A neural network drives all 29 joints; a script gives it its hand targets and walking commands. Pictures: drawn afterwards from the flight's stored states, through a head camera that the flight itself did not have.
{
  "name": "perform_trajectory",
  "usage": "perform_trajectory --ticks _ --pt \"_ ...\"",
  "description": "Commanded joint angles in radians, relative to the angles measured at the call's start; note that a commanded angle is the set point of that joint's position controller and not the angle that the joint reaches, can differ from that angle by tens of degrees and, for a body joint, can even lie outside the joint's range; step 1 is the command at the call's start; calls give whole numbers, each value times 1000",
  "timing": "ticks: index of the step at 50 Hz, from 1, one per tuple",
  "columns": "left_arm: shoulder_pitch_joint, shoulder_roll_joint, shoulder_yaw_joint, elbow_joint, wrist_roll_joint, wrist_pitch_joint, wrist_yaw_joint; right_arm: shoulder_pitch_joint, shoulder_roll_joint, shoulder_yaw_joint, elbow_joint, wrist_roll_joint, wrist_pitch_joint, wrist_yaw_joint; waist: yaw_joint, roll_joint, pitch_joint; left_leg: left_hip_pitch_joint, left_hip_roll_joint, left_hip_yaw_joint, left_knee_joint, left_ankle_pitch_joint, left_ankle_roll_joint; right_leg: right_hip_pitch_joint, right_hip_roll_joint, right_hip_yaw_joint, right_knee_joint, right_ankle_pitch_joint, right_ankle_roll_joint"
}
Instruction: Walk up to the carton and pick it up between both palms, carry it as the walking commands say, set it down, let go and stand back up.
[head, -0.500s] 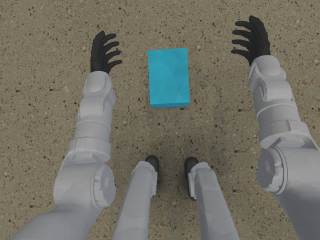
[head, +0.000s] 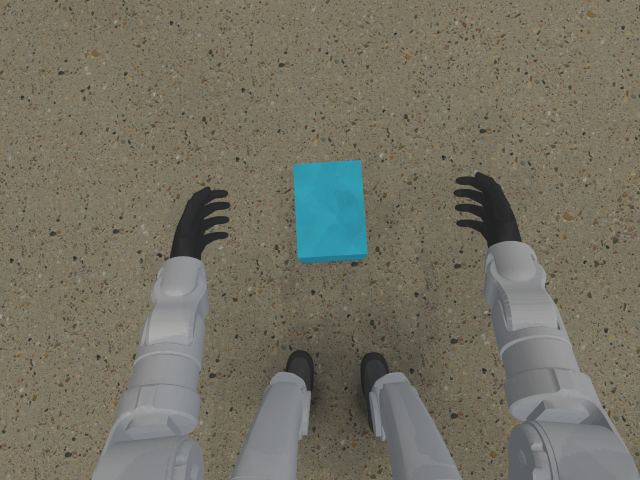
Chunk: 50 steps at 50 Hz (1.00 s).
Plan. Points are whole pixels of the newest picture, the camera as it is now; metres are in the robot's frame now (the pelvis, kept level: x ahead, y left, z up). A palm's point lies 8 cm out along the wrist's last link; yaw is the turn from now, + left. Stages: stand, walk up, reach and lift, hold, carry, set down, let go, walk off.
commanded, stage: let go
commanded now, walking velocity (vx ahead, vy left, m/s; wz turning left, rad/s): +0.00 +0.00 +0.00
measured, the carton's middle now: (330, 214) +0.52 +0.02 -0.63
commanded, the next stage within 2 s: stand in 0.96 s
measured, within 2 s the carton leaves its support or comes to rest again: neither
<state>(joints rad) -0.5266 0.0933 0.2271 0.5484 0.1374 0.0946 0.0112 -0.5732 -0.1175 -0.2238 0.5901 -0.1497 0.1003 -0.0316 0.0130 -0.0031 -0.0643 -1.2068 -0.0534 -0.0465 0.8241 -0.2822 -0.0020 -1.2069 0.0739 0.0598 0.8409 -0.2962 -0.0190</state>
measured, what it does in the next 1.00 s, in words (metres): rises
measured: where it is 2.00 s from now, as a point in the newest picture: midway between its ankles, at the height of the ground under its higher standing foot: (337, 406)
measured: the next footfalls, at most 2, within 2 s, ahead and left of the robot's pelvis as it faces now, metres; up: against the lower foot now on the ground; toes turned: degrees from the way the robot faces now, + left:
none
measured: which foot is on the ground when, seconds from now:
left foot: down 0.00-1.00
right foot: down 0.00-1.00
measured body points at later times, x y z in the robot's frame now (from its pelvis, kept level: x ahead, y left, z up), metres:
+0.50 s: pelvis +0.04 +0.01 +0.06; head +0.11 +0.00 +0.51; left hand +0.22 +0.24 -0.02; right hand +0.23 -0.23 -0.02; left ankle +0.03 +0.11 -0.67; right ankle +0.02 -0.10 -0.67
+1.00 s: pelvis +0.04 +0.01 +0.06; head +0.05 +0.01 +0.51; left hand +0.21 +0.25 -0.01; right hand +0.21 -0.23 -0.02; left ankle +0.03 +0.11 -0.67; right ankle +0.02 -0.10 -0.67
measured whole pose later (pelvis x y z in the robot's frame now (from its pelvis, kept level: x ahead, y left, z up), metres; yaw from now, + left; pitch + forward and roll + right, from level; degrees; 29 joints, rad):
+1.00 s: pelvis +0.04 +0.01 +0.06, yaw +1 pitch -3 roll +0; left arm 0.22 0.23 0.03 0.45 0.02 0.14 -0.03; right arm 0.23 -0.22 -0.02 0.47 -0.02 0.11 0.03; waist 0.00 0.00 0.07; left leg -0.14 -0.06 -0.07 0.48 -0.29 0.02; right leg -0.12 0.05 0.06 0.47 -0.30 -0.02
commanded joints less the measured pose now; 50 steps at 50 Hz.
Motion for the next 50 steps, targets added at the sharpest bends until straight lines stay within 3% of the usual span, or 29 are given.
perform_trajectory --ticks 1,10,23,28,34,44,48,49,50 --pt "44 86 -27 -121 -35 -33 -18 -8 -81 18 -140 26 -38 7 12 -18 -854 570 -3 7 -53 504 -43 624 -21 14 -63 577 36" --pt "347 115 -76 -55 -99 -99 -43 340 -108 66 -58 82 -105 46 0 9 -507 725 34 -8 -210 432 -43 711 -40 7 -239 414 18" --pt "708 193 -137 -231 -139 -102 -65 711 -173 142 -239 133 -110 82 -5 -2 -109 1025 21 12 -405 250 -25 1002 -49 -8 -434 237 16" --pt "724 209 -155 -245 -152 -56 -80 753 -177 157 -274 141 -64 92 -4 -21 29 1069 19 20 -434 184 -16 1038 -61 -10 -470 180 24" --pt "727 215 -155 -244 -141 7 -88 767 -179 158 -272 143 -4 103 -9 7 114 1106 20 25 -444 156 -17 1059 -58 -21 -476 146 18" --pt "737 223 -155 -238 -123 44 -80 779 -177 155 -274 141 29 96 -22 7 105 1118 16 4 -428 240 -5 1109 -46 -27 -451 237 18" --pt "736 215 -157 -254 -125 81 -54 785 -188 163 -264 145 11 79 -16 16 63 1101 16 -2 -408 258 -9 1090 -48 -34 -422 253 18" --pt "687 337 -135 -99 -107 22 -4 723 -306 143 -124 115 -21 37 9 -60 100 998 72 -39 -378 187 -18 1006 -83 12 -433 154 46" --pt "700 345 -135 -84 -96 -8 11 749 -304 137 -114 114 -37 20 -7 -61 80 1008 75 -53 -379 135 -13 1005 -95 37 -446 91 43"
